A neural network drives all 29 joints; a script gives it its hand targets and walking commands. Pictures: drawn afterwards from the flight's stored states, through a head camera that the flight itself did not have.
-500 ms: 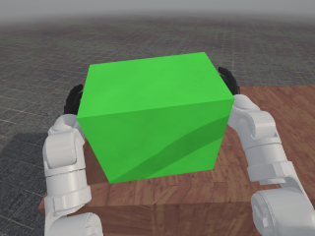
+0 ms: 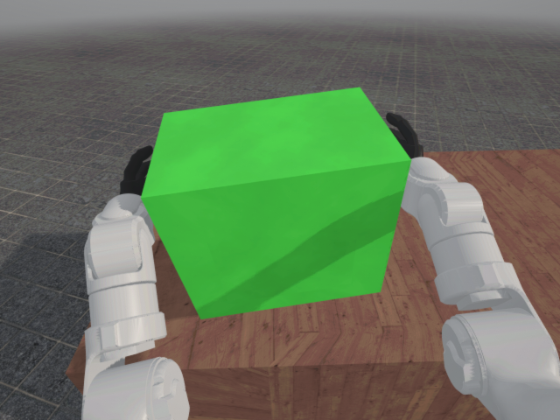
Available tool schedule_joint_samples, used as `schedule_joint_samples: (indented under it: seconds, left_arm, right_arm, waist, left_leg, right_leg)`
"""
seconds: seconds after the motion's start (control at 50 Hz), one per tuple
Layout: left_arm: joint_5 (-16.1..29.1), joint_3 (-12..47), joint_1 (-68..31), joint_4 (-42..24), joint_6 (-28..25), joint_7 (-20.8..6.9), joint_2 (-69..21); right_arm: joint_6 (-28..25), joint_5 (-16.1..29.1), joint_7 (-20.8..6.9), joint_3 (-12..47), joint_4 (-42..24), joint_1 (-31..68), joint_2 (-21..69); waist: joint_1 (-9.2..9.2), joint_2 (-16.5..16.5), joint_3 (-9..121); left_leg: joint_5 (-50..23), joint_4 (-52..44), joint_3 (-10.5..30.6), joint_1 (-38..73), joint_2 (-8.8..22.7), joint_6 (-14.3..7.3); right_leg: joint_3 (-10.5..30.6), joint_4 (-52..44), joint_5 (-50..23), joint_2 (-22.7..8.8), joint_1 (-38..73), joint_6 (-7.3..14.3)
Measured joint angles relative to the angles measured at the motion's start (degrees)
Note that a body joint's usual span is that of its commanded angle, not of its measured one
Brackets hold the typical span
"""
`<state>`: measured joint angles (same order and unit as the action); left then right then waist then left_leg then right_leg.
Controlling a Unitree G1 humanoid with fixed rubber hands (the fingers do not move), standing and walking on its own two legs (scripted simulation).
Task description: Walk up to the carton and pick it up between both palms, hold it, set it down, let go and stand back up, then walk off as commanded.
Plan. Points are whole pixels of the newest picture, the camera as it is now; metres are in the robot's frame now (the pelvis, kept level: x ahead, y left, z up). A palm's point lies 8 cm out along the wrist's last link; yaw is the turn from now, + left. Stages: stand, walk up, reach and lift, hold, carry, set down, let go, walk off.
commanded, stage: hold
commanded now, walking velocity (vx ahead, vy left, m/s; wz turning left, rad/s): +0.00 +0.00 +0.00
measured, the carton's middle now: (277, 207) +0.38 +0.01 +0.19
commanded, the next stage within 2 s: none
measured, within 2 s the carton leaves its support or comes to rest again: neither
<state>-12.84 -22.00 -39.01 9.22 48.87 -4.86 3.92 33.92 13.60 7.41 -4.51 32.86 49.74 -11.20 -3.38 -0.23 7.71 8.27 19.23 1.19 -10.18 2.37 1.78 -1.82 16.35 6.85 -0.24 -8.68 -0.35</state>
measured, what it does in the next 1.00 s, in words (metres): stands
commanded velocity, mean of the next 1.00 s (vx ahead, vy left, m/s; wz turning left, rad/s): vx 0.00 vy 0.00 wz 0.00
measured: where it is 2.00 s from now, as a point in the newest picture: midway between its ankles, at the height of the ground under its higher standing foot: outside the picture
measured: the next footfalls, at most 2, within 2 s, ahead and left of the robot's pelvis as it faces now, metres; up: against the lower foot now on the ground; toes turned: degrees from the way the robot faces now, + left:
none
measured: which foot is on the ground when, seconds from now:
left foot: down 0.00-1.00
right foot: down 0.00-1.00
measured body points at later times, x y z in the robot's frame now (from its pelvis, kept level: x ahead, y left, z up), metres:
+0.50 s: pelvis -0.02 +0.00 +0.00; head -0.09 +0.01 +0.44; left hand +0.35 +0.19 +0.26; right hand +0.37 -0.18 +0.28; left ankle +0.02 +0.14 -0.75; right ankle +0.02 -0.12 -0.75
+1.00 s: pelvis -0.01 +0.00 +0.00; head -0.07 +0.01 +0.45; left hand +0.35 +0.20 +0.22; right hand +0.37 -0.17 +0.24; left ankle +0.02 +0.14 -0.75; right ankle +0.02 -0.12 -0.75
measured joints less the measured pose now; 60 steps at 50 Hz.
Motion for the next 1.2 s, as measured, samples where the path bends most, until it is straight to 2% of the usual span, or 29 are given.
schedule_joint_samples:
  seconds: [0.12, 0.18, 0.32, 0.4, 0.5, 0.56, 0.66, 0.72, 0.86, 0.94, 1.06, 1.2]
  left_arm:
    - [2.5, 2.0, 6.1, -8.6, 0.9, 0.9, -0.2]
    - [2.6, 2.3, 6.6, -10.4, 1.9, 1.2, -0.3]
    - [2.6, 2.3, 4.0, -10.1, 3.2, 1.5, 0.1]
    - [2.2, 1.4, -0.2, -6.5, 3.0, 2.0, 0.3]
    - [-0.3, -0.3, -4.7, 0.0, 2.1, 0.1, 0.9]
    - [-0.6, -0.4, -4.7, 1.4, 1.6, -0.4, 1.2]
    - [-0.6, -0.4, -2.7, 1.5, 0.3, -0.4, 0.5]
    - [-0.5, -0.3, -0.9, 1.3, -0.1, -0.2, 0.0]
    - [2.2, 2.1, 5.5, -7.4, 0.6, 1.0, -0.2]
    - [2.4, 2.5, 6.0, -9.5, 1.8, 1.2, -0.1]
    - [2.4, 2.4, 4.1, -9.3, 3.3, 1.3, 0.3]
    - [1.3, 0.5, -2.2, -3.1, 2.5, 1.4, 0.5]
  right_arm:
    - [1.1, 0.8, 1.2, 2.5, -10.4, -6.8, 0.0]
    - [1.9, 0.9, 1.3, 2.5, -12.1, -7.6, 0.0]
    - [3.0, 0.9, 0.8, 0.6, -11.2, -4.9, -0.1]
    - [2.4, 0.9, 0.1, -1.9, -6.5, -0.6, -0.1]
    - [1.3, 0.0, -0.6, -3.4, 0.8, 3.7, -0.1]
    - [1.1, 0.0, -1.0, -3.4, 2.1, 3.9, -0.1]
    - [0.3, 0.0, -1.0, -2.6, 2.2, 2.7, 0.0]
    - [0.0, -0.1, -0.1, -0.7, 1.6, 1.2, 0.0]
    - [0.9, 0.5, 1.0, 2.3, -9.5, -6.5, 0.0]
    - [2.0, 0.5, 1.2, 2.3, -11.9, -7.4, 0.0]
    - [3.2, 0.5, 0.9, 1.1, -11.1, -5.3, -0.1]
    - [2.1, 0.5, -0.2, -2.6, -2.7, 1.7, -0.1]
  waist:
    - [0.0, 0.0, 0.2]
    - [-0.04, 0.0, 0.2]
    - [-0.05, 0.0, 0.0]
    - [-0.06, 0.0, 0.0]
    - [-0.05, 0.0, 0.0]
    - [-0.05, 0.0, -0.1]
    - [-0.05, 0.0, -0.4]
    - [-0.06, 0.0, -0.3]
    - [-0.06, 0.0, 0.1]
    - [-0.19, 0.0, 0.1]
    - [-0.19, 0.0, -0.1]
    - [-0.19, 0.0, -0.2]
  left_leg:
    - [0.1, 0.0, 0.0, 0.0, 0.0, 0.3]
    - [-0.1, 0.0, 0.0, 0.1, 0.0, 0.4]
    - [-0.9, 0.0, 0.1, 0.1, 0.0, 0.1]
    - [-1.2, 0.0, 0.1, 0.1, 0.0, -0.3]
    - [-1.0, 0.0, 0.1, 0.1, -0.1, -0.8]
    - [-0.9, 0.0, 0.1, 0.1, -0.1, -0.7]
    - [-0.5, 0.0, 0.1, 0.1, 0.0, -0.1]
    - [-0.2, 0.0, 0.1, 0.1, 0.0, 0.0]
    - [0.1, 0.0, 0.1, 0.2, 0.0, 0.3]
    - [-0.2, 0.0, 0.1, 0.2, 0.0, 0.4]
    - [-1.0, 0.0, 0.2, 0.1, -0.1, 0.1]
    - [-1.4, 0.0, 0.2, 0.2, -0.1, -0.5]
  right_leg:
    - [0.0, 0.0, 0.1, 0.0, 0.0, 0.0]
    - [0.0, 0.0, 0.0, 0.0, 0.1, 0.0]
    - [0.0, 0.0, -0.9, 0.0, 0.1, 0.0]
    - [0.0, 0.0, -1.2, 0.0, 0.1, 0.0]
    - [0.0, 0.0, -1.2, 0.0, 0.1, 0.0]
    - [0.0, 0.0, -1.0, 0.0, 0.1, 0.0]
    - [0.0, 0.0, -0.5, 0.0, 0.2, 0.0]
    - [0.0, 0.0, -0.1, 0.0, 0.2, 0.0]
    - [0.0, 0.0, 0.2, 0.0, 0.2, 0.0]
    - [0.0, 0.0, -0.1, 0.0, 0.2, 0.0]
    - [0.0, 0.0, -0.9, 0.0, 0.2, 0.0]
    - [0.0, 0.0, -1.3, 0.0, 0.2, 0.0]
